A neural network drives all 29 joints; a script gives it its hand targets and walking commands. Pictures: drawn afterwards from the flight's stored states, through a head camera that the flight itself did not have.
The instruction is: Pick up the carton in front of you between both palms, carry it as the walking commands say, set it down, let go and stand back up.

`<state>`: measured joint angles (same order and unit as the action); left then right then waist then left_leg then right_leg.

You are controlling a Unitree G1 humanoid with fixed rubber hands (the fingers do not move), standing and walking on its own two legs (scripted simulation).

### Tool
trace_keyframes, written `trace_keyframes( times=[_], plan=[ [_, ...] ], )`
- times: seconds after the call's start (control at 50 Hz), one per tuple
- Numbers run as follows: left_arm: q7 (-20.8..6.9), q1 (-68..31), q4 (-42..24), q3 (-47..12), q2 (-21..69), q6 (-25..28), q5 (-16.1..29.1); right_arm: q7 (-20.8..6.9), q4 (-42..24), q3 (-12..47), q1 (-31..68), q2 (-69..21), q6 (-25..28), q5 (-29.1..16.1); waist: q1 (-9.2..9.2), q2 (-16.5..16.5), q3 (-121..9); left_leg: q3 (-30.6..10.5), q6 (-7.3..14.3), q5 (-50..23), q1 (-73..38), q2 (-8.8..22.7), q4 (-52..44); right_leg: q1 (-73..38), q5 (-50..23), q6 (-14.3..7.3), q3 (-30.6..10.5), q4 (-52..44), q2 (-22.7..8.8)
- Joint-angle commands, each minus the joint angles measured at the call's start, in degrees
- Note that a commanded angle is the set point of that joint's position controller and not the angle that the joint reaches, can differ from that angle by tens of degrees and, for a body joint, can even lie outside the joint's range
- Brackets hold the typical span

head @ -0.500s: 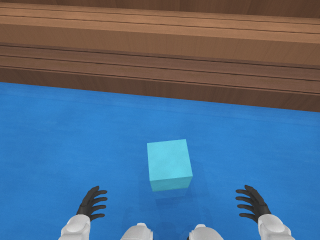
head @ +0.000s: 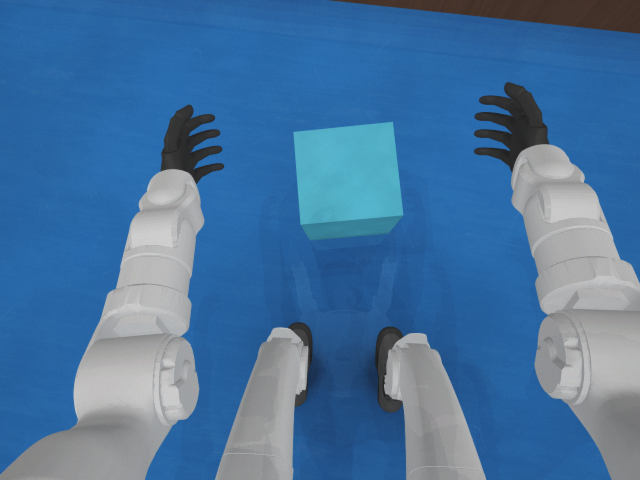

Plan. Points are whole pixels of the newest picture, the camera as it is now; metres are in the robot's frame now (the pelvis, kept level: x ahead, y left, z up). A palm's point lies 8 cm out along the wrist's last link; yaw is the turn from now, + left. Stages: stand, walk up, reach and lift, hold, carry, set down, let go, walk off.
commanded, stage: reach and lift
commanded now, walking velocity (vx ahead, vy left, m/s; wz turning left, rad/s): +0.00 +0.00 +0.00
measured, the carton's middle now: (346, 188) +0.55 +0.01 -0.55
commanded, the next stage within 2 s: none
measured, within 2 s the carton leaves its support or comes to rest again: neither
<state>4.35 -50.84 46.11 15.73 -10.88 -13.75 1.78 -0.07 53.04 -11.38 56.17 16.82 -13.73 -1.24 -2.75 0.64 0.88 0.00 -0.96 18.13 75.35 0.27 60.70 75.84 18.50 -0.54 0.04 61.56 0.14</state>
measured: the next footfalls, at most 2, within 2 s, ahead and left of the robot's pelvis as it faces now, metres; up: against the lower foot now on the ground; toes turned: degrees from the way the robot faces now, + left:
none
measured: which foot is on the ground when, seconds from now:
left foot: down 0.00-1.00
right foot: down 0.00-1.00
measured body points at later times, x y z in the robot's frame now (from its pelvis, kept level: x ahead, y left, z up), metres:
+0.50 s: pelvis +0.03 +0.00 -0.03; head +0.38 +0.00 +0.26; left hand +0.55 +0.21 -0.18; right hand +0.59 -0.17 -0.18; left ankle +0.08 +0.13 -0.63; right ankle +0.08 -0.11 -0.63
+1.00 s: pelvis -0.03 +0.00 -0.26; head +0.35 +0.00 -0.02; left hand +0.54 +0.21 -0.41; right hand +0.58 -0.17 -0.41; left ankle +0.08 +0.13 -0.64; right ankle +0.08 -0.11 -0.64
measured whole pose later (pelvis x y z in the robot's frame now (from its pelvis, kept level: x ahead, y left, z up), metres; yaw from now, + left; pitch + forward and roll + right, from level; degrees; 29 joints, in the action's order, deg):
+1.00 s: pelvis -0.03 +0.00 -0.26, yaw +2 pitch +42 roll +2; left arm 8.7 -86.1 58.9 13.0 -18.1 -9.4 10.7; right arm 3.9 66.8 -2.2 93.2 27.8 -9.6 -10.2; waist -3.2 -0.7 16.8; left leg -0.2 -2.2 30.8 126.8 -1.5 115.2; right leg 127.8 31.4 0.3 -1.9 116.8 1.3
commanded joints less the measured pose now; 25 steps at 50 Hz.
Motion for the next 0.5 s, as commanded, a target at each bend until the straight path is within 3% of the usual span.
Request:
trace_keyframes(
  times=[0.0,0.16,0.26,0.34,0.4,0.48],
  plan=[
    [0.89,-20.04,-4.16,2.17,-7.23,1.27,-0.34,0.14,-2.67,-1.8,22.51,8.67,1.4,0.48,-0.97,1.88,-48.37,2.64,-1.73,-4.06,-18.15,-2.99,-5.91,-24.48,-3.75,1.79,-0.22,-6.38,2.49],
    [1.45,-32.58,-1.65,6.15,-7.78,2.18,-1.96,-0.94,2.71,-4.14,37.52,11.42,2.52,3.32,-1.99,3.25,-56.68,3.11,-1.81,-10.38,-15.37,-3.57,-4.05,-24.14,-11.02,1.69,-0.34,-4.02,3.27],
    [0.82,-31.9,-3.7,8.6,-6.91,3.23,-4.18,-1.4,1.48,-5.76,38.11,11.13,3.39,5.9,-2.33,4.5,-65.97,3.4,-1.87,-23.44,-16.22,-4.54,-2.74,-30.52,-28.41,1.53,-1.12,-1.47,3.83],
    [-0.39,-28.56,-4.04,10.76,-4.6,5.39,-6.19,-1.92,0.36,-7.72,34.68,7.73,5.02,7.9,-2.09,5.18,-63.66,2.55,-1.66,-30.5,-10.25,-4.61,-1.58,-29.51,-38.68,1.45,-2.4,0.58,3.38],
    [-0.92,-26.85,-3.75,12.21,-2.81,7.2,-7.74,-2.08,0.21,-9.68,32.2,5.45,6.51,9.32,-1.44,4.62,-60.29,1.73,-1.78,-32.02,-5.49,-4.3,0.98,-22.98,-39.67,1.72,-2.6,2.97,3.19],
    [-0.93,-25.23,-2.17,13.44,-1.32,8.71,-9.3,-1.55,0.88,-11.14,30.04,4.58,8.2,10.28,-0.99,3.25,-57.47,1.36,-2.39,-29.3,-1.96,-4.08,7.84,-7.96,-31.3,2.28,-1.57,8.4,3.62]
  ],
)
